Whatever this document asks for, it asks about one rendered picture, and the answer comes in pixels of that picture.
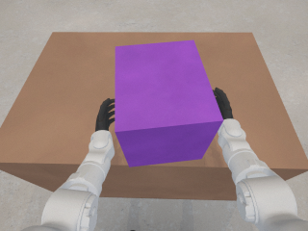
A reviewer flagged robot right hand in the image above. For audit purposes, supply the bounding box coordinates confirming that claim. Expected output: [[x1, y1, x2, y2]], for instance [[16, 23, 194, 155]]
[[212, 88, 234, 120]]

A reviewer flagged pedestal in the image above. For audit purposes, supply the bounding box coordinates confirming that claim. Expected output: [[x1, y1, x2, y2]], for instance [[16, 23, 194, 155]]
[[0, 32, 308, 201]]

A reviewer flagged left robot upper arm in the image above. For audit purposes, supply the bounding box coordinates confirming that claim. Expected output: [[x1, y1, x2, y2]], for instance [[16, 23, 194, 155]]
[[21, 188, 98, 231]]

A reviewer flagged robot right forearm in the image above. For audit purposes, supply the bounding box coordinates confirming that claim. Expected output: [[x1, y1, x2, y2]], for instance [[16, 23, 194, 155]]
[[218, 118, 297, 213]]

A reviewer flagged carton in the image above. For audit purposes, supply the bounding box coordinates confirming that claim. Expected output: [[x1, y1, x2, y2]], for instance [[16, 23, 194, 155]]
[[115, 39, 223, 167]]

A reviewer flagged robot left forearm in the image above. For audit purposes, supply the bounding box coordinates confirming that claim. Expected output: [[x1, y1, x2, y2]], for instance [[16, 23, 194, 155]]
[[41, 130, 115, 224]]

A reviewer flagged robot left hand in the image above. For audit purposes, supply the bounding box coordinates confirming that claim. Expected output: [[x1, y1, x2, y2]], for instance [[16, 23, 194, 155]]
[[95, 98, 116, 132]]

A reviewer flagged right robot upper arm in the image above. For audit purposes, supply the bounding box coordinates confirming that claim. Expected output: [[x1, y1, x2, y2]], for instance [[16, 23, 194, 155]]
[[236, 175, 308, 231]]

